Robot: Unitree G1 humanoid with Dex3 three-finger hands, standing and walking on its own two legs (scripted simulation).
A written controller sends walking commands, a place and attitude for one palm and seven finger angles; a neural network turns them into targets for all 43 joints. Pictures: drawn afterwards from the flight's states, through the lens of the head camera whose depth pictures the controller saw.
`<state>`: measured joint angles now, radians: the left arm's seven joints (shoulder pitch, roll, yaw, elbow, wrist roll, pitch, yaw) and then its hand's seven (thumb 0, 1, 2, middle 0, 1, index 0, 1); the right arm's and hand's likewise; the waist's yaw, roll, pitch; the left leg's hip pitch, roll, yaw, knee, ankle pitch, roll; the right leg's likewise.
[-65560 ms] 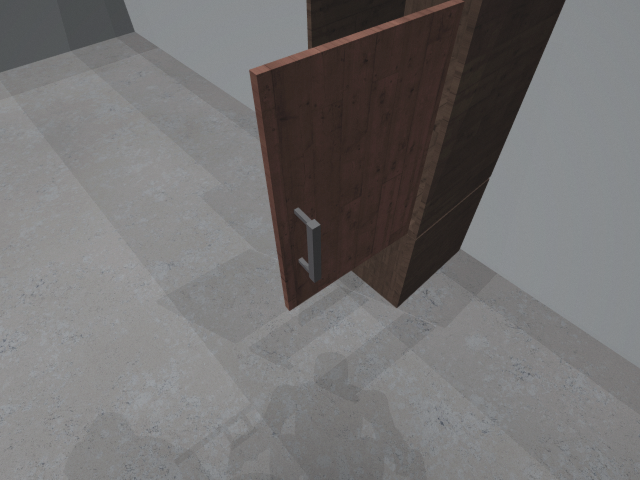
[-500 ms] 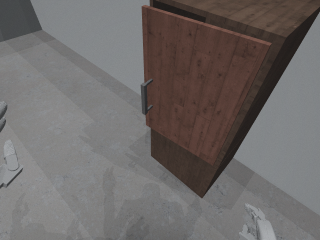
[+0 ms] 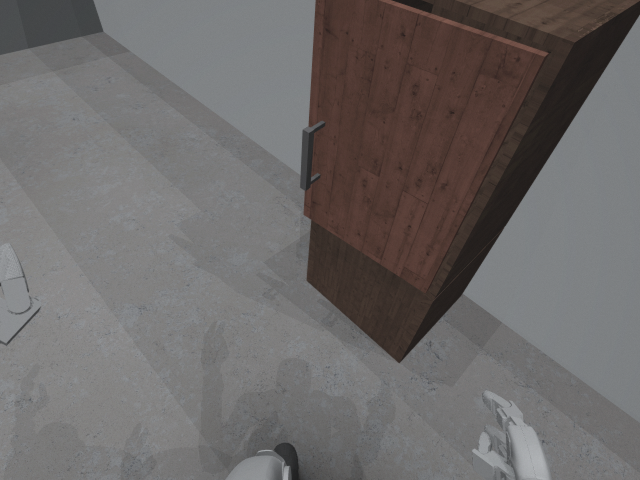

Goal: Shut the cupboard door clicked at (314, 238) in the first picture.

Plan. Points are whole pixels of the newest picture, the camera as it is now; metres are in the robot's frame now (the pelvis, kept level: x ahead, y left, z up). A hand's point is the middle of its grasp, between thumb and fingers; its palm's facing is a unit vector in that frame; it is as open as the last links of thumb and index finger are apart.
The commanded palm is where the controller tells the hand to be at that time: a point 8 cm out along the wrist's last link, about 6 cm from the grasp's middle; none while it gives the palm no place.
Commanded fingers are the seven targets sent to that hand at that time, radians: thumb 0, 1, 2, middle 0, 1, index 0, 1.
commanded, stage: stop stepping back and stand still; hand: left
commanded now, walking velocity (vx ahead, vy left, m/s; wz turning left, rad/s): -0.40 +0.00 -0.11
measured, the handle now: (312, 156) +0.81 +0.04 -0.08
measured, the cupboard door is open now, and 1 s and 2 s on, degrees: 6 6 6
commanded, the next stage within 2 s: let the arm hang, fingers relaxed in 0.92 s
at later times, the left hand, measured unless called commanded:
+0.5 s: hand out of the picture +0.08 +0.25 +0.19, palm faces +0.24 -0.92 -0.30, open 7.5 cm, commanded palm +0.02 +0.32 +0.19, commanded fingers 0.00 0.90 0.90 -0.20 -0.30 -0.20 -0.30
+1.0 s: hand out of the picture +0.07 +0.22 +0.17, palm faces +0.22 -0.86 -0.46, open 7.5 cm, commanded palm none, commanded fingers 0.00 0.90 0.90 -0.20 -0.30 -0.20 -0.30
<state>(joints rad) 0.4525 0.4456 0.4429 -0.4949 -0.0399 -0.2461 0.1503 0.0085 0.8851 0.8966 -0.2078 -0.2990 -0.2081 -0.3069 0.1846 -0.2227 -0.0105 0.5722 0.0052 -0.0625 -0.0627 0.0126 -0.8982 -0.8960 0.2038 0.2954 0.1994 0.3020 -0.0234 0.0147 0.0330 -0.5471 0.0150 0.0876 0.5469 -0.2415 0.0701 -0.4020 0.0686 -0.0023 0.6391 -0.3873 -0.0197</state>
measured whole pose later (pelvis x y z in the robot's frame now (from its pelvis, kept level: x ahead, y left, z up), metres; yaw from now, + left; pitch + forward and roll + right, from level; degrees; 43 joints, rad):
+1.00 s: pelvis -0.19 +0.02 -0.01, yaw -9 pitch +0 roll +3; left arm 0.53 0.46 0.44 -0.59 -0.07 -0.18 0.14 0.02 0.89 0.90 -0.21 -0.30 -0.20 -0.31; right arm 0.23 -0.15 0.02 0.64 0.00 -0.11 -0.06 0.01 -0.90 -0.90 0.20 0.29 0.20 0.30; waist -0.06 -0.08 0.05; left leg -0.48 0.05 0.09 0.64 -0.16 -0.01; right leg -0.12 0.02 -0.04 0.70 -0.60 -0.07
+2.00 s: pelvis -0.13 -0.03 +0.02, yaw -5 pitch -2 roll +0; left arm 0.27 0.15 0.00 1.13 0.01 0.00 0.03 0.01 0.93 0.90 -0.20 -0.30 -0.20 -0.30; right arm 0.24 -0.15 0.00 1.11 -0.01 0.01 -0.04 0.01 -0.94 -0.90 0.20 0.29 0.20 0.30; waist 0.00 -0.02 0.03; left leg -0.11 0.03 0.06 0.41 -0.26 0.00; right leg -0.09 0.01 0.01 0.39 -0.26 -0.01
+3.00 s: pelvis -0.15 -0.01 +0.02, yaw -2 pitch -1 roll +0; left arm 0.27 0.16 0.03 1.10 0.01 0.02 0.03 0.00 0.91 0.90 -0.20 -0.30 -0.20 -0.30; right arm 0.29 -0.13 -0.01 1.10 -0.01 0.03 -0.03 0.00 -0.90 -0.90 0.20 0.29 0.20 0.30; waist -0.02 -0.02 0.07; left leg -0.21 -0.03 0.03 0.48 -0.25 0.04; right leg -0.19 -0.04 -0.03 0.50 -0.28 0.03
